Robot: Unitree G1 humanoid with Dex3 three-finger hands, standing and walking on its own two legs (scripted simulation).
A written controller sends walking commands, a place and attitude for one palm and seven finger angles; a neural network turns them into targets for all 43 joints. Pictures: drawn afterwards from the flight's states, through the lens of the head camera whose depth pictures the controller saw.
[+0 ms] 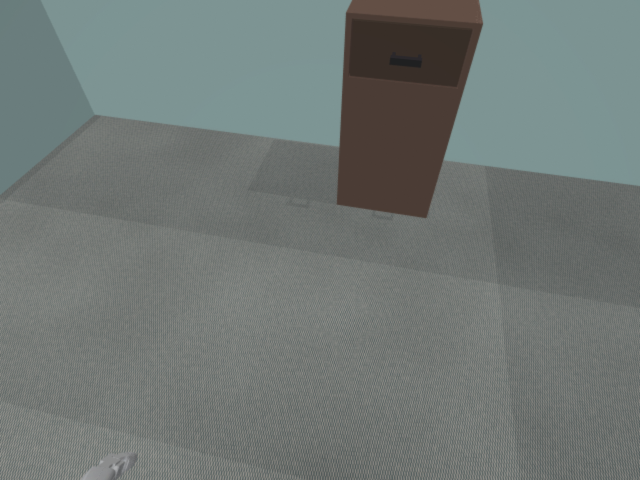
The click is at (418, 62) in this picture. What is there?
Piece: drawer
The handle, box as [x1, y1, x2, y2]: [389, 52, 421, 67]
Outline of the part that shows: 390,57 389,64 420,67 421,58 419,54 417,57 397,56 394,54 395,52 393,52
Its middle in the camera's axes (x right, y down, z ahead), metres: +0.27 -0.58 +1.25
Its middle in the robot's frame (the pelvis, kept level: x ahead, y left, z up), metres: +1.34 -0.21 -0.06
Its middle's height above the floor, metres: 0.71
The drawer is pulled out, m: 0.00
